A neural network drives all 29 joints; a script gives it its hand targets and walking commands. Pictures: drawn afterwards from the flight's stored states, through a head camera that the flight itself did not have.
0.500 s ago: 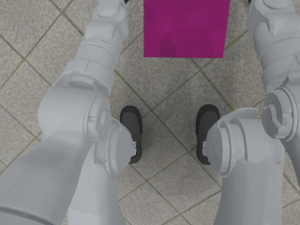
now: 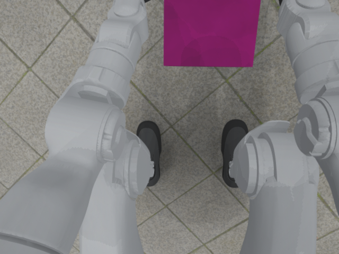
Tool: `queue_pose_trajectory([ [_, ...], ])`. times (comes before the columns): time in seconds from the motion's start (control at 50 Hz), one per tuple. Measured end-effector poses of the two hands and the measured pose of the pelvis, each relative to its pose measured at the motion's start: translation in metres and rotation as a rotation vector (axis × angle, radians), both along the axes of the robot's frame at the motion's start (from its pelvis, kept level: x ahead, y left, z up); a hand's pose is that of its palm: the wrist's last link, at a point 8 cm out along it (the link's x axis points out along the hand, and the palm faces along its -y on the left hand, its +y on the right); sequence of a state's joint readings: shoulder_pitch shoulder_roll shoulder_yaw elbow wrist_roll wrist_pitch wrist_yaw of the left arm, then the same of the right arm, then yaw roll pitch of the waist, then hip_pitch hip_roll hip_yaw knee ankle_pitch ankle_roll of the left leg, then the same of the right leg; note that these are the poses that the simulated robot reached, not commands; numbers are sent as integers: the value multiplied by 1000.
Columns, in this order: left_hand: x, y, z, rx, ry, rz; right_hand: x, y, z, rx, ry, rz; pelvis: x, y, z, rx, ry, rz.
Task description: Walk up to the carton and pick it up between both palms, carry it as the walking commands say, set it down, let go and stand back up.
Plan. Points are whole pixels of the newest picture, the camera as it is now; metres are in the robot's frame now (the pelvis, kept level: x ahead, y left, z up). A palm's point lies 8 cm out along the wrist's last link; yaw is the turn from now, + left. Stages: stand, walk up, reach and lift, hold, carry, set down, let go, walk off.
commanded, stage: reach and lift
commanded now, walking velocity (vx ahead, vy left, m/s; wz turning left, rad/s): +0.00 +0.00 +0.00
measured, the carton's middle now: out of the picture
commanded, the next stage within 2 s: none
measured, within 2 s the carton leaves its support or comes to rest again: leaves its support in 0.06 s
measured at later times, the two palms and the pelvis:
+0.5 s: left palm out of the picture +0.53 +0.07 -0.13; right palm out of the picture +0.53 -0.18 -0.13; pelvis -0.01 +0.00 +0.02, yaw -2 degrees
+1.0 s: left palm out of the picture +0.51 +0.07 -0.08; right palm out of the picture +0.52 -0.17 -0.06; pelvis -0.02 +0.01 +0.06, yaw -3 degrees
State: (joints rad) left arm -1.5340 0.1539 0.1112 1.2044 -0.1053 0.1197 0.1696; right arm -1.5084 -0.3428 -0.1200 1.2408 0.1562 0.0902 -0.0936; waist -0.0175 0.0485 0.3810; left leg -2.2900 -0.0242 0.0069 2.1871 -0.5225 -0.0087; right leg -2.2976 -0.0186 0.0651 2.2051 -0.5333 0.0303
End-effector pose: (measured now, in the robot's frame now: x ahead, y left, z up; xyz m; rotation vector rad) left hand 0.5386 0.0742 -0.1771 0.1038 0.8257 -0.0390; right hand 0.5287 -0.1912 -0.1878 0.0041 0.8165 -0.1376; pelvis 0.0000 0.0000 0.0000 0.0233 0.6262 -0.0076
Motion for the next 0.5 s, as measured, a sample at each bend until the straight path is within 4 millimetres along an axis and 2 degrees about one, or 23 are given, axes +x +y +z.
queue_pose_trajectory([
  [0.1, 1, -3, 11, 15, -11, 13, 1, 0, 10, -26, -6, -5, -4, 0, 3, 6, -52, -10],
  [0.24, 2, -12, 37, -26, -53, 36, 1, -3, 38, -90, -44, -67, -12, 2, 9, 6, -149, -26],
  [0.5, -9, -8, 49, 34, -41, 77, -3, 7, 55, -119, -38, -71, -14, 1, 19, 10, -175, -36],
])
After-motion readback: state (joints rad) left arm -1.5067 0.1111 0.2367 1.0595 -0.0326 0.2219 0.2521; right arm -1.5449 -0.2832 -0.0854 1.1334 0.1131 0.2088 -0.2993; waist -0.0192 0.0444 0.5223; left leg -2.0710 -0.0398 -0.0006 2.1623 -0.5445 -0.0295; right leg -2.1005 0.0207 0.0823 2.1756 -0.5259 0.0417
